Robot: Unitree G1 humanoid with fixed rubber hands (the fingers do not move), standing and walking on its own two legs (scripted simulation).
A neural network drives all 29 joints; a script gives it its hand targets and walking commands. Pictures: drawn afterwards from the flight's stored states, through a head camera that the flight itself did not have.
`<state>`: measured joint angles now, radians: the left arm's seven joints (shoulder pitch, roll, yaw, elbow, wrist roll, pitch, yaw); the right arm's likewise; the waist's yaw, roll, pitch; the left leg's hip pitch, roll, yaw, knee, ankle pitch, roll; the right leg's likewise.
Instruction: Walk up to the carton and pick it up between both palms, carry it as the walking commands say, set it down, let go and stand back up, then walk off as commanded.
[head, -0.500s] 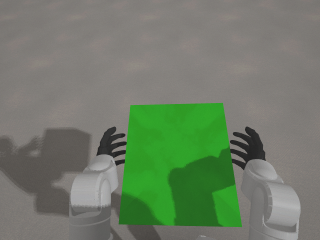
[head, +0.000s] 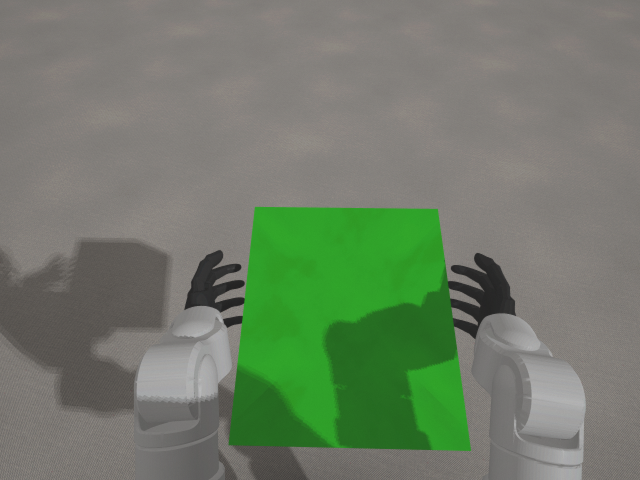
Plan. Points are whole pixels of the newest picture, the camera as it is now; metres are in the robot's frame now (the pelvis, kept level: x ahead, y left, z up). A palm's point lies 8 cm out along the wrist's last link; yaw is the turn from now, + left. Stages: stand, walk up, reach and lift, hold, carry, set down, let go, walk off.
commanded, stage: carry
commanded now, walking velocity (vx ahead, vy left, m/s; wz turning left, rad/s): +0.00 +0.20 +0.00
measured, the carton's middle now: (344, 326) +0.31 +0.01 +0.00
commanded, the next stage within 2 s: none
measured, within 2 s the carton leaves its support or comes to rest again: neither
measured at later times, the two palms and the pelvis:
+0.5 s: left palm (60, 357) +0.22 +0.30 +0.08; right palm (370, 375) +0.22 -0.01 +0.09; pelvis -0.06 +0.14 +0.00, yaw +2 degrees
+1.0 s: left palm out of the picture +0.14 +0.44 +0.08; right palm (208, 476) +0.13 +0.13 +0.07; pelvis -0.14 +0.30 -0.02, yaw -1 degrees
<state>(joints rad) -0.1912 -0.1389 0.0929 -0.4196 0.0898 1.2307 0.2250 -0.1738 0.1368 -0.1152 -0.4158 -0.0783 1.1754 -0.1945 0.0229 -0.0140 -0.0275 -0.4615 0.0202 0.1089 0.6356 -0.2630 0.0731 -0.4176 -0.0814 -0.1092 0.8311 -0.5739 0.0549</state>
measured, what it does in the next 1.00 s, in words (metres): steps to the left: right foot, then right foot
